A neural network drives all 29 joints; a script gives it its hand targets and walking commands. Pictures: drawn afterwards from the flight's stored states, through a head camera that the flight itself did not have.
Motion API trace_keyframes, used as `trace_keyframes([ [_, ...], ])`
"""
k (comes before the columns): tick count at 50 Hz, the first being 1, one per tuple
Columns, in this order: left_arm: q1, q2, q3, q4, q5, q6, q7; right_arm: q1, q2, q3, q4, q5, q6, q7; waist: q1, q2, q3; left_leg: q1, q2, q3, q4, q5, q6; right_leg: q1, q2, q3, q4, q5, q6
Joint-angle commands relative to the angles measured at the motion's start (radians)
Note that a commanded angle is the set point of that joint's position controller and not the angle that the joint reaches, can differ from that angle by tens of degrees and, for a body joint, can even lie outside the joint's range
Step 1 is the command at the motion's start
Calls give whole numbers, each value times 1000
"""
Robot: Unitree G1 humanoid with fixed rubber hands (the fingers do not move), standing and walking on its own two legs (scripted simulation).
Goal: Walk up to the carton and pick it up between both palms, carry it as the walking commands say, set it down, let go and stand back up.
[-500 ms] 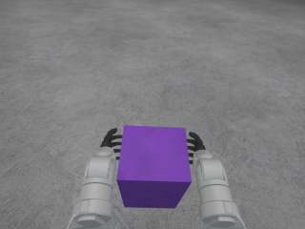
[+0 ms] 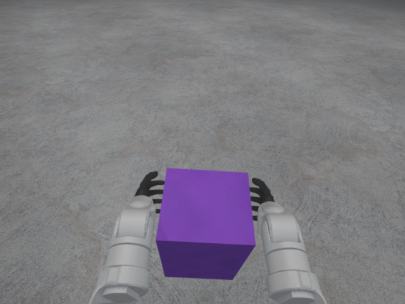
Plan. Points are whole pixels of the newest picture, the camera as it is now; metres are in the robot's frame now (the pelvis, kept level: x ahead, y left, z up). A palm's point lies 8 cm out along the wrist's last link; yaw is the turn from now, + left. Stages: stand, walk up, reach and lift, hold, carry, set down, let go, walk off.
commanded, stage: reach and lift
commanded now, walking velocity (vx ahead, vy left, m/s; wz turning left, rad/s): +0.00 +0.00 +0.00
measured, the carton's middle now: (202, 229) +0.29 +0.01 -0.03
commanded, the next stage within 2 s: hold in 0.02 s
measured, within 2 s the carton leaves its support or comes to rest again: neither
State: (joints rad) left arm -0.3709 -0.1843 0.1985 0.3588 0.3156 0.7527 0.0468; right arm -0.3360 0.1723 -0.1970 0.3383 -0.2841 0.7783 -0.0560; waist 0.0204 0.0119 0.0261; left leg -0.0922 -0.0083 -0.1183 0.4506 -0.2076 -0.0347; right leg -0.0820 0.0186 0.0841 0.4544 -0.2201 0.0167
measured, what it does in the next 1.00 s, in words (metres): stands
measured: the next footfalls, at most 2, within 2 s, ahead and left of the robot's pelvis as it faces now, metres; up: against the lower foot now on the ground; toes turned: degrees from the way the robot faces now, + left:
right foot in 2.00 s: -0.02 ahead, +0.01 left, +0.00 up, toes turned -16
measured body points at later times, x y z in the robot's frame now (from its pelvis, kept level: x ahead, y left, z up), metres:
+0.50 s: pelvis +0.01 +0.00 +0.00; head -0.05 +0.00 +0.45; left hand +0.31 +0.14 +0.05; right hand +0.30 -0.13 +0.04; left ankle +0.04 +0.14 -0.74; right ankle +0.03 -0.13 -0.74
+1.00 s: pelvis +0.00 +0.00 +0.00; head -0.07 +0.00 +0.44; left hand +0.31 +0.13 +0.06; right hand +0.30 -0.13 +0.04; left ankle +0.04 +0.14 -0.74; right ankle +0.03 -0.13 -0.74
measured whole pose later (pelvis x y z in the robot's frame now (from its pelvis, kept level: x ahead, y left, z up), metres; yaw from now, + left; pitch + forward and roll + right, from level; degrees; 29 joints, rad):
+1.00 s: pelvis +0.00 +0.00 +0.00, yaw +0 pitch -9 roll +0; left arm -0.36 -0.18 0.18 0.35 0.30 0.77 0.05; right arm -0.31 0.16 -0.18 0.33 -0.28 0.79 -0.04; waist 0.01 0.02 0.01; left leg -0.09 -0.01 -0.12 0.46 -0.21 -0.03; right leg -0.08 0.02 0.08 0.46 -0.22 0.02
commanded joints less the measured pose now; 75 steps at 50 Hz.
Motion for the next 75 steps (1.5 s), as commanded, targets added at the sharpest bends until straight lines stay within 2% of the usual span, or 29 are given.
trace_keyframes([
  [1,-529,-1044,-533,-92,-320,-37,-270,-594,1092,522,-89,288,-69,248,-10,26,-319,54,-86,39,-77,98,21,86,77,-16,-83,116,-2],
  [4,-483,-1010,-502,-67,-309,-37,-275,-601,1094,539,-102,301,-67,245,16,-9,-305,57,-79,41,-78,104,32,72,66,-9,-85,130,6],
  [12,-461,-993,-492,-72,-323,-28,-292,-569,1096,529,-110,289,-49,239,-10,-80,-273,38,-77,29,-81,103,45,94,70,-12,-89,148,16],
  [15,-474,-1022,-540,-136,-348,-26,-283,-527,1108,550,-146,312,-62,238,5,15,-290,33,-80,32,-71,169,25,127,71,-15,-76,212,-3],
  [18,-458,-1012,-545,-116,-350,-27,-276,-535,1073,534,-130,301,-58,236,-29,-14,-282,58,-76,24,-70,148,22,77,79,-20,-80,159,2],
  [19,-435,-1006,-558,-155,-349,-29,-276,-533,1090,558,-167,307,-55,239,6,-49,-247,37,-75,23,-77,142,29,88,82,-23,-88,150,3],
  [20,-452,-1010,-565,-153,-338,-23,-276,-527,1065,546,-172,305,-59,247,-27,25,-249,30,-84,32,-82,136,19,87,71,-14,-81,166,-3],
  [22,-452,-1002,-574,-174,-352,-27,-276,-507,1094,559,-168,313,-64,244,-20,-22,-287,20,-84,29,-66,160,22,113,80,-16,-70,199,5],
  [24,-430,-1005,-555,-156,-340,-25,-276,-538,1079,579,-198,336,-68,247,13,36,-310,41,-87,43,-72,128,23,103,71,-11,-75,167,-3],
  [25,-405,-995,-547,-138,-343,-30,-275,-540,1072,569,-189,324,-66,246,1,-34,-276,32,-84,28,-69,154,32,91,73,-12,-78,185,4],
  [29,-415,-998,-535,-125,-334,-25,-271,-564,1063,578,-187,325,-61,251,17,-16,-281,20,-77,32,-76,88,29,91,80,-22,-73,101,-1],
  [35,-454,-1057,-548,-92,-345,-26,-276,-597,1042,552,-192,313,-77,250,-19,18,-270,30,-77,28,-65,74,25,32,78,-22,-74,73,-14],
  [36,-457,-1051,-546,-113,-337,-34,-271,-622,1072,577,-195,329,-80,252,15,23,-320,40,-84,37,-57,110,19,70,76,-16,-67,105,-10],
  [37,-446,-1054,-555,-106,-351,-34,-275,-622,1044,579,-209,327,-77,249,-17,-3,-288,10,-86,35,-63,102,22,64,77,-15,-68,111,-1],
  [38,-414,-1054,-533,-82,-337,-32,-275,-643,1065,596,-222,324,-75,250,8,-50,-306,56,-77,21,-58,113,27,48,81,-28,-71,99,0],
  [44,-471,-1060,-541,-79,-340,-25,-271,-589,1059,530,-122,302,-69,262,-19,52,-265,0,-76,30,-78,46,12,49,74,-24,-66,67,-21],
  [47,-457,-1035,-521,-67,-323,-34,-271,-594,1059,520,-99,286,-64,264,-9,-33,-201,-4,-73,18,-85,18,27,29,80,-24,-87,18,-11],
  [52,-470,-1036,-509,-65,-317,-36,-271,-657,1072,557,-159,325,-76,258,26,29,-279,-1,-85,41,-76,30,24,52,69,-12,-69,40,-9],
  [53,-450,-1035,-508,-50,-336,-38,-274,-630,1071,549,-135,310,-71,258,0,-81,-256,18,-77,22,-72,62,33,26,78,-17,-74,59,-3],
  [54,-451,-1006,-480,-53,-304,-37,-271,-602,1087,533,-96,298,-61,256,19,-69,-238,3,-75,24,-75,39,42,42,74,-22,-89,36,-1],
  [55,-481,-1035,-497,-58,-317,-32,-273,-577,1071,531,-98,302,-60,257,12,38,-291,25,-80,45,-83,43,29,58,69,-5,-85,67,-10],
  [57,-488,-1031,-520,-71,-327,-32,-274,-615,1062,538,-150,304,-78,253,-11,29,-284,18,-89,39,-73,43,24,62,66,-11,-86,79,-12],
  [58,-497,-1047,-566,-87,-354,-26,-266,-700,1030,591,-200,351,-76,249,-14,0,-294,-65,41,56,55,-16,32,-134,-123,90,-29,126,-57],
  [60,-489,-1042,-566,-122,-357,-20,-260,-710,1047,618,-218,371,-53,248,-14,-47,-259,-97,-3,78,90,-118,23,-241,-161,169,-96,-56,-67],
  [67,-412,-966,-653,-297,-454,131,-222,-689,1019,766,-456,482,85,187,-9,-182,-469,-185,31,78,96,5,41,-132,-182,128,58,222,-40],
  [69,-389,-968,-678,-353,-481,192,-210,-642,1000,765,-484,504,156,177,-9,-165,-447,-197,28,85,88,5,49,-181,-194,129,79,213,-41],
  [71,-422,-1002,-724,-448,-524,247,-194,-647,997,794,-584,551,212,181,-8,-3,-502,-145,85,27,55,132,77,-211,-154,66,213,252,-30],
  [73,-464,-994,-771,-560,-567,304,-182,-612,987,805,-619,585,269,179,-9,154,-499,-57,184,-65,53,440,141,-337,-67,-50,320,81,1],
  [75,-408,-964,-783,-576,-595,349,-173,-518,959,794,-606,575,315,164,6,178,-503,-77,199,-30,86,558,177,-312,-46,-107,225,-136,4],
])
